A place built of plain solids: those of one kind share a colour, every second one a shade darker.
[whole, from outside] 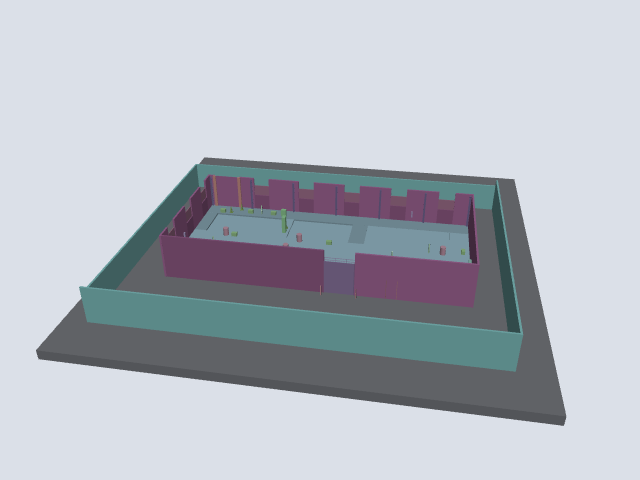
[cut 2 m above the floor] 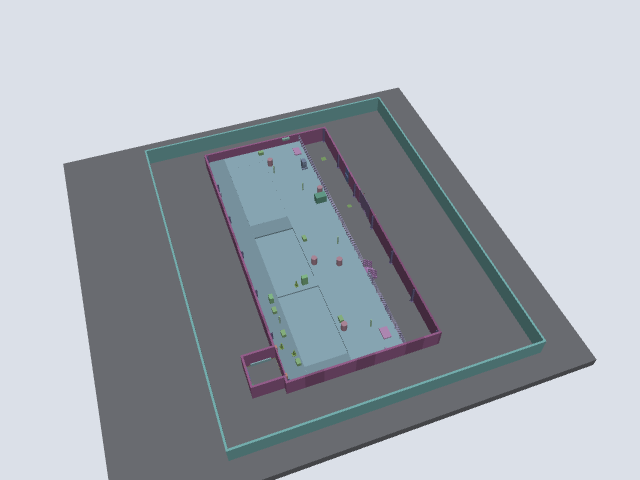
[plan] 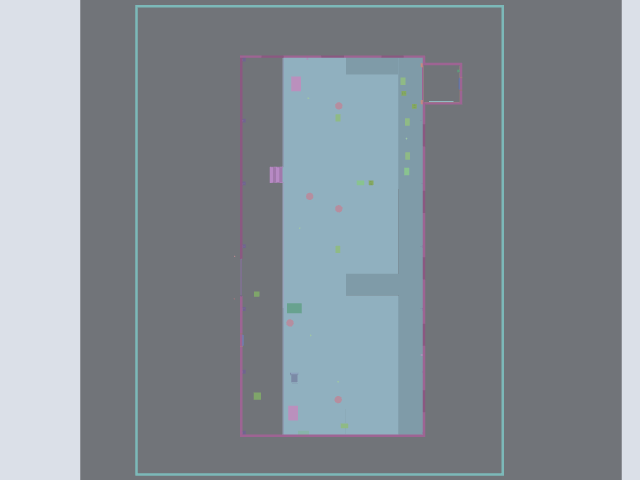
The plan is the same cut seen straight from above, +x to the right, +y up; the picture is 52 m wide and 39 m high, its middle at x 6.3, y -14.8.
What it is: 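A works' hall with a row of sunk bays; one tall room; a strip of floor behind the doors, a deck 0.87 m over it that fills the rest, and 3 sunk grounds in the deck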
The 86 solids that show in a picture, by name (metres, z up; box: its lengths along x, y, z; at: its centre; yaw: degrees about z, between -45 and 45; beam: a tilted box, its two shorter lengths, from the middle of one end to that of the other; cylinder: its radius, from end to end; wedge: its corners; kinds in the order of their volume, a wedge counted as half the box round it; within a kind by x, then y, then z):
{
 "raised_floor_bank_1": {"box": [5.15, 30.6, 0.92], "at": [5.83, -15.3, 0.41]},
 "raised_floor_bank_2": {"box": [4.25, 2.05, 0.92], "at": [10.53, -29.57, 0.41]},
 "raised_floor_bank_3": {"box": [4.25, 9.25, 0.92], "at": [10.53, -23.93, 0.41]},
 "raised_floor_bank_4": {"box": [4.25, 1.75, 0.92], "at": [10.53, -18.43, 0.41]},
 "raised_floor_bank_5": {"box": [4.25, 6.9, 0.76], "at": [10.53, -14.1, 0.33]},
 "raised_floor_bank_6": {"box": [4.25, 1.2, 0.92], "at": [10.53, -10.05, 0.41]},
 "raised_floor_bank_7": {"box": [4.25, 8.1, 0.76], "at": [10.53, -5.4, 0.33]},
 "raised_floor_bank_8": {"box": [4.25, 1.35, 0.92], "at": [10.53, -0.68, 0.41]},
 "raised_floor_bank_9": {"box": [2.0, 30.6, 0.92], "at": [13.65, -15.3, 0.41]},
 "yard_bound_1": {"box": [0.2, 38.25, 3.92], "at": [-8.61, -14.84, 1.91]},
 "yard_bound_2": {"box": [29.96, 0.2, 3.92], "at": [6.27, -33.86, 1.91]},
 "yard_bound_3": {"box": [29.96, 0.2, 3.22], "at": [6.27, 4.19, 1.56]},
 "yard_bound_4": {"box": [0.2, 38.25, 3.22], "at": [21.15, -14.84, 1.56]},
 "wall_1": {"box": [0.2, 11.46, 4.85], "at": [-0.1, -25.07, 2.38]},
 "wall_2": {"box": [0.2, 16.56, 4.85], "at": [-0.1, -8.07, 2.38]},
 "wall_3": {"box": [1.76, 0.2, 4.85], "at": [0.68, 0.1, 2.38]},
 "wall_4": {"box": [1.81, 0.2, 2.7], "at": [2.45, 0.1, 1.3]},
 "wall_5": {"box": [3.06, 0.2, 4.85], "at": [4.88, 0.1, 2.38]},
 "wall_6": {"box": [15.05, 0.2, 4.85], "at": [7.33, -30.7, 2.38]},
 "wall_7": {"box": [1.86, 0.2, 2.7], "at": [7.33, 0.1, 1.3]},
 "wall_8": {"box": [3.06, 0.2, 4.85], "at": [9.78, 0.1, 2.38]},
 "wall_9": {"box": [1.81, 0.2, 2.7], "at": [12.2, 0.1, 1.3]},
 "wall_10": {"box": [1.76, 0.2, 4.85], "at": [13.97, 0.1, 2.38]},
 "wall_11": {"box": [0.06, 3.12, 4.85], "at": [14.62, -2.1, 2.38]},
 "wall_12": {"box": [0.06, 3.0, 2.45], "at": [14.68, -2.1, 1.18]},
 "wall_13": {"box": [0.2, 2.01, 4.85], "at": [14.75, -29.8, 2.38]},
 "wall_14": {"box": [0.2, 1.81, 2.7], "at": [14.75, -27.9, 1.3]},
 "wall_15": {"box": [0.2, 3.61, 4.85], "at": [14.75, -25.2, 2.38]},
 "wall_16": {"box": [0.2, 1.81, 2.7], "at": [14.75, -22.5, 1.3]},
 "wall_17": {"box": [0.2, 3.61, 4.85], "at": [14.75, -19.8, 2.38]},
 "wall_18": {"box": [0.2, 1.81, 2.7], "at": [14.75, -17.1, 1.3]},
 "wall_19": {"box": [0.2, 3.61, 4.85], "at": [14.75, -14.4, 2.38]},
 "wall_20": {"box": [0.2, 1.81, 2.7], "at": [14.75, -11.7, 1.3]},
 "wall_21": {"box": [0.2, 3.61, 4.85], "at": [14.75, -9.0, 2.38]},
 "wall_22": {"box": [0.2, 1.81, 2.7], "at": [14.75, -6.3, 1.3]},
 "wall_23": {"box": [0.2, 1.81, 4.85], "at": [14.75, -4.5, 2.38]},
 "wall_24": {"box": [3.2, 0.2, 2.45], "at": [16.25, -3.7, 1.18]},
 "wall_25": {"box": [3.2, 0.2, 2.45], "at": [16.25, -0.5, 1.18]},
 "wall_26": {"box": [0.2, 3.4, 2.45], "at": [17.75, -2.1, 1.18]},
 "door_landing_1": {"box": [0.78, 1.32, 0.22], "at": [2.6, -9.5, 0.06]},
 "door_landing_2": {"box": [0.78, 1.32, 0.4], "at": [2.86, -9.5, 0.15]},
 "door_landing_3": {"box": [0.78, 1.32, 0.57], "at": [3.12, -9.5, 0.24]},
 "door_landing_4": {"box": [0.57, 1.32, 0.75], "at": [3.27, -9.5, 0.32]},
 "window_pane_1": {"box": [1.8, 0.1, 1.21], "at": [2.45, 0.15, 3.24]},
 "window_pane_2": {"box": [1.85, 0.1, 1.21], "at": [7.33, 0.15, 3.24]},
 "window_pane_3": {"box": [1.8, 0.1, 1.21], "at": [12.2, 0.15, 3.24]},
 "window_pane_4": {"box": [0.1, 1.8, 1.21], "at": [14.8, -27.9, 3.24]},
 "window_pane_5": {"box": [0.1, 1.8, 1.21], "at": [14.8, -22.5, 3.24]},
 "window_pane_6": {"box": [0.1, 1.8, 1.21], "at": [14.8, -17.1, 3.24]},
 "window_pane_7": {"box": [0.1, 1.8, 1.21], "at": [14.8, -11.7, 3.24]},
 "window_pane_8": {"box": [0.1, 1.8, 1.21], "at": [14.8, -6.3, 3.24]},
 "drum_1": {"cylinder": 0.3, "from": [3.86, -21.54, 0.87], "to": [3.86, -21.54, 1.74]},
 "drum_2": {"cylinder": 0.3, "from": [5.46, -11.26, 0.87], "to": [5.46, -11.26, 1.74]},
 "drum_3": {"cylinder": 0.3, "from": [7.78, -27.77, 0.87], "to": [7.78, -27.77, 1.74]},
 "drum_4": {"cylinder": 0.3, "from": [7.83, -12.26, 0.87], "to": [7.83, -12.26, 1.74]},
 "drum_5": {"cylinder": 0.3, "from": [7.83, -3.91, 0.87], "to": [7.83, -3.91, 1.74]},
 "crate_1": {"box": [1.2, 0.8, 0.9], "at": [4.22, -20.35, 1.32]},
 "tote_stack_1": {"box": [0.6, 0.4, 1.92], "at": [9.59, -10.16, 1.83]},
 "tote_stack_2": {"box": [0.4, 0.6, 0.81], "at": [13.35, -9.23, 1.27]},
 "roller_shutter_1": {"box": [0.06, 2.86, 3.65], "at": [-0.12, -17.85, 1.77]},
 "pier_1": {"box": [0.17, 0.34, 4.85], "at": [14.56, -3.6, 2.38]},
 "pier_2": {"box": [0.17, 0.34, 4.85], "at": [14.56, -0.6, 2.38]},
 "wheelie_bin_1": {"box": [0.51, 0.62, 1.12], "at": [4.21, -26.04, 1.38]},
 "carton_1": {"box": [0.4, 0.6, 0.4], "at": [13.05, -1.9, 1.07]},
 "carton_2": {"box": [0.4, 0.6, 0.4], "at": [13.4, -5.21, 1.07]},
 "carton_3": {"box": [0.4, 0.6, 0.4], "at": [13.42, -7.98, 1.07]},
 "pallet_1": {"box": [0.8, 1.2, 0.14], "at": [4.12, -28.86, 0.94]},
 "pallet_2": {"box": [0.8, 1.2, 0.14], "at": [4.36, -2.12, 0.94]},
 "deck_rail_1": {"box": [0.06, 10.25, 0.06], "at": [3.3, -15.22, 1.1]},
 "deck_rail_2": {"box": [0.06, 10.25, 0.06], "at": [3.3, -15.22, 1.37]},
 "deck_rail_3": {"box": [0.06, 10.25, 0.06], "at": [3.3, -15.22, 1.63]},
 "deck_rail_4": {"box": [0.06, 10.25, 0.06], "at": [3.3, -15.22, 1.89]},
 "deck_rail_5": {"box": [0.06, 8.9, 0.06], "at": [3.3, -4.45, 1.1]},
 "deck_rail_6": {"box": [0.06, 8.9, 0.06], "at": [3.3, -4.45, 1.37]},
 "deck_rail_7": {"box": [0.06, 8.9, 0.06], "at": [3.3, -4.45, 1.63]},
 "deck_rail_8": {"box": [0.06, 8.9, 0.06], "at": [3.3, -4.45, 1.89]},
 "door_leaf_1": {"box": [0.044, 1.0, 2.15], "at": [0.0, -22.95, 1.02]},
 "steel_column_1": {"box": [0.014, 0.2, 4.65], "at": [14.45, -30.46, 2.27]},
 "steel_column_2": {"box": [0.014, 0.2, 4.65], "at": [14.45, -25.5, 2.27]},
 "steel_column_3": {"box": [0.014, 0.2, 4.65], "at": [14.45, -20.4, 2.27]},
 "steel_column_4": {"box": [0.014, 0.2, 4.65], "at": [14.45, -15.3, 2.27]},
 "steel_column_5": {"box": [0.014, 0.2, 4.65], "at": [14.45, -10.2, 2.27]},
 "steel_column_6": {"box": [0.014, 0.2, 4.65], "at": [14.45, -5.1, 2.27]},
 "steel_column_7": {"box": [0.014, 0.2, 4.65], "at": [14.45, -0.14, 2.27]},
 "radiator_1": {"box": [2.0, 0.1, 0.44], "at": [16.15, -3.55, 0.17]},
 "access_cover_1": {"box": [0.6, 0.6, 0.06], "at": [1.2, -27.49, -0.02]}
}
